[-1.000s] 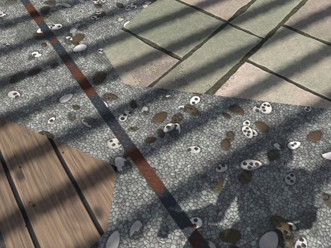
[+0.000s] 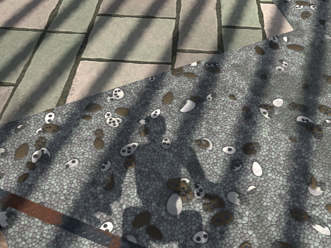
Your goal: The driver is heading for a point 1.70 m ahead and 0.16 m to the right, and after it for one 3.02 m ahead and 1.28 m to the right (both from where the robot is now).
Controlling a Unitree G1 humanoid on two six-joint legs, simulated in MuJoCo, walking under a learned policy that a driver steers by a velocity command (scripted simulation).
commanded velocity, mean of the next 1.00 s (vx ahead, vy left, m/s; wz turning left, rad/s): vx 0.00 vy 0.00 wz -0.27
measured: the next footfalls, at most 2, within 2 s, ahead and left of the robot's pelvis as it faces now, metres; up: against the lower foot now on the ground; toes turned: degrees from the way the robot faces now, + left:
left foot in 0.06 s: +0.06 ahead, +0.11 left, +0.00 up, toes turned -7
right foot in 0.48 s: +0.02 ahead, -0.10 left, +0.00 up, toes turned -13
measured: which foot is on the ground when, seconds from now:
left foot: up 0.00-0.04, down 0.06-0.50, up 0.52-0.78, down 0.80-1.00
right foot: down 0.00-0.06, up 0.08-0.46, down 0.48-1.00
